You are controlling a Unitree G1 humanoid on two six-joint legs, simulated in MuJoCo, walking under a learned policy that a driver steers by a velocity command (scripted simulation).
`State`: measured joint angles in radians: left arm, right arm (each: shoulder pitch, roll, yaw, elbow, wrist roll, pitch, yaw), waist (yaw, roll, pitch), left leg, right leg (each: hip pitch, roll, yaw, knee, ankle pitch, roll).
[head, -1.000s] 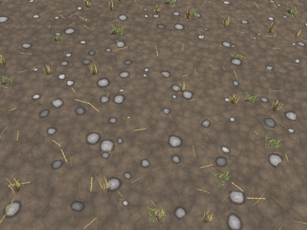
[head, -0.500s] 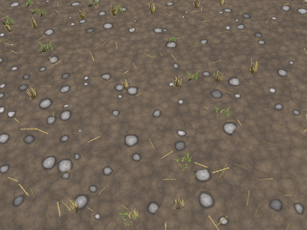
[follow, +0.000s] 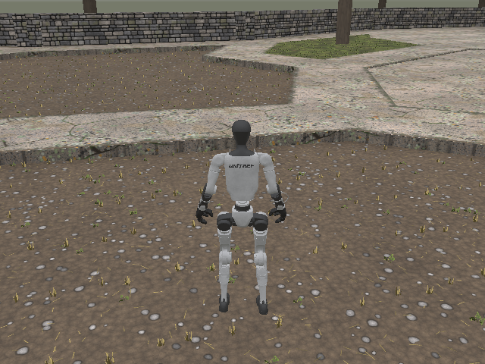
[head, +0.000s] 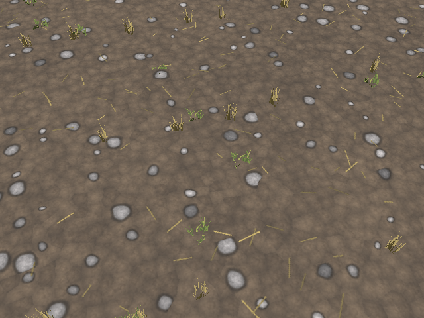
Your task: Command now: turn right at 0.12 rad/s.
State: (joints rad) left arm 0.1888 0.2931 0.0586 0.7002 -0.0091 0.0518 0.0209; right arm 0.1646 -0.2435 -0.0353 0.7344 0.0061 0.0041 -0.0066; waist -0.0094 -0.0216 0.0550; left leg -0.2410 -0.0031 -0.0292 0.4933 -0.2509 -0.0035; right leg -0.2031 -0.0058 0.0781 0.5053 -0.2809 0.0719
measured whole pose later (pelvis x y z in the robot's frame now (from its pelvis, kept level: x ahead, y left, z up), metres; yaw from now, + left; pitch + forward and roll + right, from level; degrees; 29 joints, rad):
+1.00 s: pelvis +0.10 +0.03 +0.01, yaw +0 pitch +0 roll -1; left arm 0.21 0.30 0.06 0.87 -0.02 -0.08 -0.01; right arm 0.41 -0.23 -0.02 1.01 0.00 -0.10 0.02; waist -0.05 -0.03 0.01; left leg -0.02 -0.03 0.02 0.28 -0.26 0.06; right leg -0.52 -0.06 0.01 1.01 -0.22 -0.03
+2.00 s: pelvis +0.67 +0.06 +0.01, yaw +1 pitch +1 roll +0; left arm 0.24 0.30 0.04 0.92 -0.02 -0.09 0.00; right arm 0.25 -0.26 -0.04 0.87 -0.01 -0.10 0.03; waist -0.02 -0.04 0.03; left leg -0.24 -0.05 0.06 0.36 -0.14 0.07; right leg -0.49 -0.08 0.03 1.11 -0.31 -0.04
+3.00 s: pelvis +1.18 +0.13 -0.01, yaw +26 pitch +1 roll -1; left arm 0.18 0.30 0.07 0.87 -0.02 -0.10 0.00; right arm 0.19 -0.29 -0.08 0.73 0.02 -0.05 0.04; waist 0.01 -0.01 0.08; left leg -0.39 -0.06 0.02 0.56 -0.19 0.09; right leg -0.36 -0.07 0.01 1.20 -0.42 0.00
